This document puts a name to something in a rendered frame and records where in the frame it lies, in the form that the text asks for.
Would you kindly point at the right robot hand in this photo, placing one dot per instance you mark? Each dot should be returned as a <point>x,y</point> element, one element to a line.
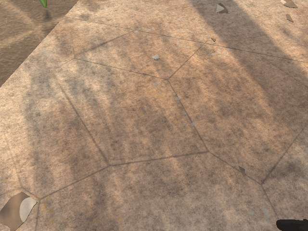
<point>292,224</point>

